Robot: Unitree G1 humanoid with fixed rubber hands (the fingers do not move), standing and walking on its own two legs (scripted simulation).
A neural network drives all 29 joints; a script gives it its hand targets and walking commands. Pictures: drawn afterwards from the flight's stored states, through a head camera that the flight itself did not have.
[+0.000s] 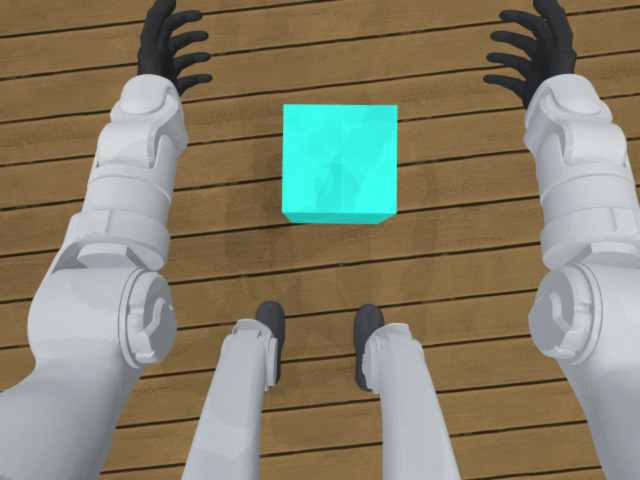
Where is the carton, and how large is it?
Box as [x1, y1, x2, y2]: [282, 104, 396, 223]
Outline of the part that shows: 283,105 282,212 292,222 377,223 396,213 396,105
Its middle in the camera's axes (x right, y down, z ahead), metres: +0.04 -0.15 +0.84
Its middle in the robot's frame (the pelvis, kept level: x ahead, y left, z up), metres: +0.53 -0.02 -0.52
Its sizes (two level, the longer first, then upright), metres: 0.210 0.200 0.250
